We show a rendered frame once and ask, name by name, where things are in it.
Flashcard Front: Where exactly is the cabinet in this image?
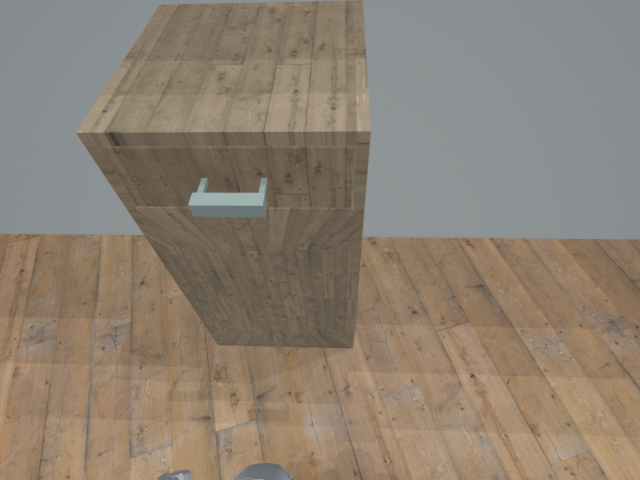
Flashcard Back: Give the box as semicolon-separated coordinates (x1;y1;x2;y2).
76;0;371;348

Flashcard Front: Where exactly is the drawer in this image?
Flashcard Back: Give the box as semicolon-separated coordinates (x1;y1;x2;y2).
101;145;353;208

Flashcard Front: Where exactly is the handle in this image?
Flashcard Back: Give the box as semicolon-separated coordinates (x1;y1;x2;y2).
188;178;268;217

